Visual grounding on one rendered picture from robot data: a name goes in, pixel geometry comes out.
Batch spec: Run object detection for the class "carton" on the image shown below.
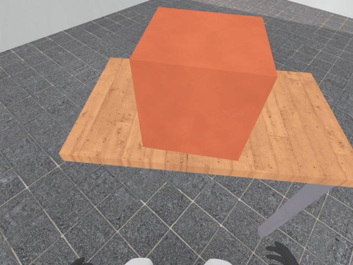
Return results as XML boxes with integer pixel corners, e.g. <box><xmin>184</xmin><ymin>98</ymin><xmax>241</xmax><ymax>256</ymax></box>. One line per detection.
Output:
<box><xmin>129</xmin><ymin>7</ymin><xmax>277</xmax><ymax>161</ymax></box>

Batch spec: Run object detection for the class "table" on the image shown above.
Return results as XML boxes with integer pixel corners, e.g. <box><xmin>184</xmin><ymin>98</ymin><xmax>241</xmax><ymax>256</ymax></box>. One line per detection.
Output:
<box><xmin>59</xmin><ymin>57</ymin><xmax>353</xmax><ymax>237</ymax></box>

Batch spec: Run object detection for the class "robot right hand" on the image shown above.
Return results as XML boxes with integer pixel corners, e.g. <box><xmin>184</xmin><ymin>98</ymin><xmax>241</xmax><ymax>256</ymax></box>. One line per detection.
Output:
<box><xmin>266</xmin><ymin>241</ymin><xmax>299</xmax><ymax>265</ymax></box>

